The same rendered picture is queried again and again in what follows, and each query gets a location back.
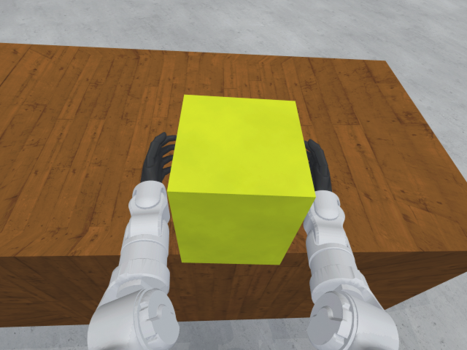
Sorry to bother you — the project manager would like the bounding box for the left robot forearm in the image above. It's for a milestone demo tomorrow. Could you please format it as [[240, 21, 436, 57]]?
[[88, 181, 170, 350]]

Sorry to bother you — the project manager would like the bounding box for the right robot forearm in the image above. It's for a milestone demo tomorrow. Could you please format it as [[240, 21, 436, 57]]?
[[304, 190, 385, 311]]

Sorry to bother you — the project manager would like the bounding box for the right robot hand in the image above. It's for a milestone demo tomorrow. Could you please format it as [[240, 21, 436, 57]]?
[[304, 139, 332, 192]]

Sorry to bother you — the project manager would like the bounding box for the pedestal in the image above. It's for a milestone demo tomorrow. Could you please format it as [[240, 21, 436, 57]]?
[[0, 43, 467, 327]]

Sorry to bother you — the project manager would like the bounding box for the carton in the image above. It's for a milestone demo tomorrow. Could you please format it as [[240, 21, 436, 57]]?
[[167, 95, 316, 265]]

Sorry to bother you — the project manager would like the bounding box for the left robot upper arm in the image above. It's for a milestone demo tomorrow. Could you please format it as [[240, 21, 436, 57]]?
[[88, 287, 180, 350]]

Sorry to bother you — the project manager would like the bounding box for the left robot hand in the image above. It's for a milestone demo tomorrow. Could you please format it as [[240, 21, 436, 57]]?
[[140, 132, 177, 183]]

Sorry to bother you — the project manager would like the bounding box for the right robot upper arm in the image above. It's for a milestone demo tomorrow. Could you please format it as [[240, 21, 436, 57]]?
[[307, 290, 399, 350]]

